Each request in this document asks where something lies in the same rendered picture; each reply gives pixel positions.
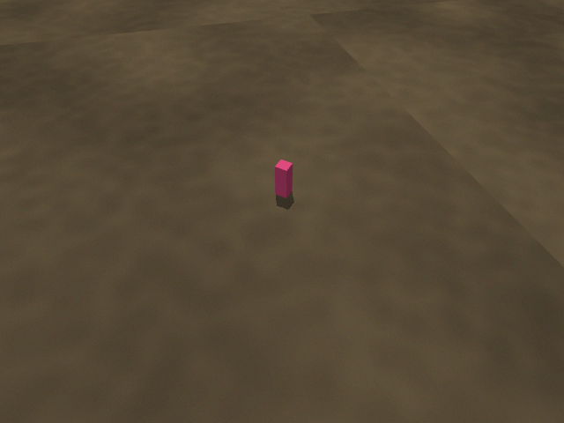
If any carton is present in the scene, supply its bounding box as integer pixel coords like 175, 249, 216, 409
275, 160, 293, 198

